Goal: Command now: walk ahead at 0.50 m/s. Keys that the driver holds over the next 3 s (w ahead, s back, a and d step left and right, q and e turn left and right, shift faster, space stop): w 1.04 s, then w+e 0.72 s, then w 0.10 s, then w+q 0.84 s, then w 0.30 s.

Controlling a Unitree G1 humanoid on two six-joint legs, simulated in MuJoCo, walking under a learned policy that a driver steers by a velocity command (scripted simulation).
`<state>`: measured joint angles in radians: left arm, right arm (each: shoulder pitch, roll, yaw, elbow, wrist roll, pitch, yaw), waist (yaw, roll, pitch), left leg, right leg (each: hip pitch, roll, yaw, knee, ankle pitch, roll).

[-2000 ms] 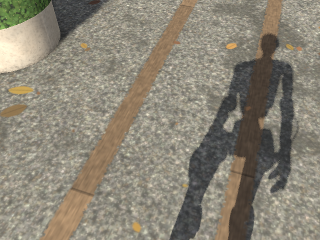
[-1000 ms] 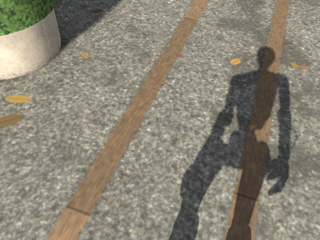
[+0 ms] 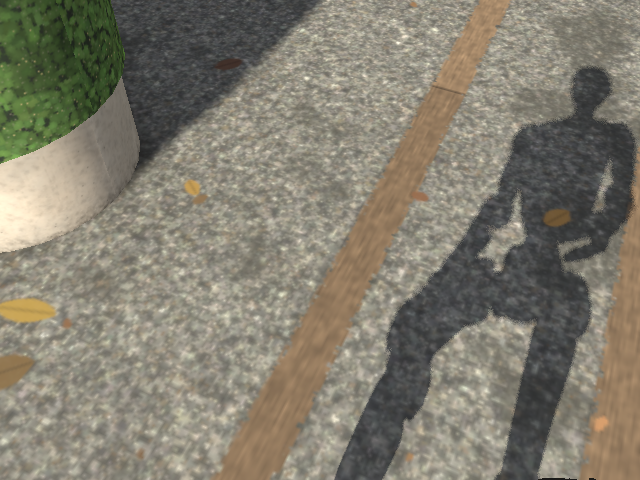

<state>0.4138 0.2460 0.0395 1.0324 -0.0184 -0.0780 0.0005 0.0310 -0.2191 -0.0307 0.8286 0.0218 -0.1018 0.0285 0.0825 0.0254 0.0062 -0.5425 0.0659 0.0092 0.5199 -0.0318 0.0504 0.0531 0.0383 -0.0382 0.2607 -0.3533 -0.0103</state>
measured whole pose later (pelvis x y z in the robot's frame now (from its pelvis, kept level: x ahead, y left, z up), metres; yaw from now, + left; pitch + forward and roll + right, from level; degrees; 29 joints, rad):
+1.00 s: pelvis +0.52 -0.04 +0.02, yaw -1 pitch +2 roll -1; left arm 0.37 0.22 0.05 1.00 0.00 -0.09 0.00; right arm 0.09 -0.25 -0.07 0.88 0.01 -0.07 0.00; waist 0.06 0.04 -0.01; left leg -0.70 0.13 -0.04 0.71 0.07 0.01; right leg -0.02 0.07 -0.05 0.19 -0.20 -0.07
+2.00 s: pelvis +1.03 -0.13 +0.01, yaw -24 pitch +1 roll +0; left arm 0.28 0.22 0.07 0.86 0.00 -0.08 -0.02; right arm 0.12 -0.29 -0.08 0.88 0.02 -0.08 -0.01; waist 0.02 0.04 0.03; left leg -0.67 0.15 -0.03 1.04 -0.18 0.00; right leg -0.15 0.09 -0.03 0.31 -0.17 -0.10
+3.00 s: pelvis +1.60 -0.28 +0.01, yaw +3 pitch +2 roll -1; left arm 0.31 0.25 0.05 0.81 0.00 -0.10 -0.02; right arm 0.24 -0.29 -0.06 0.72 0.01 -0.06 0.00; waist 0.04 0.05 0.00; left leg -0.56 0.04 -0.05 1.08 -0.32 0.03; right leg -0.24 0.04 -0.01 0.38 -0.18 -0.04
